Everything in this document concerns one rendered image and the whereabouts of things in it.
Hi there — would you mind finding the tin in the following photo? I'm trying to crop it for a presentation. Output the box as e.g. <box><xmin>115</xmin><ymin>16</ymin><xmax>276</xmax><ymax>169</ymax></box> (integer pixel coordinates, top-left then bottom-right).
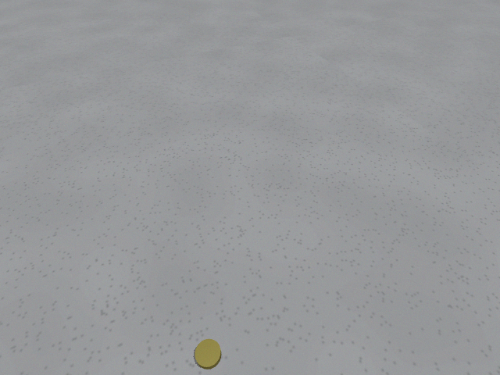
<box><xmin>195</xmin><ymin>339</ymin><xmax>221</xmax><ymax>370</ymax></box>

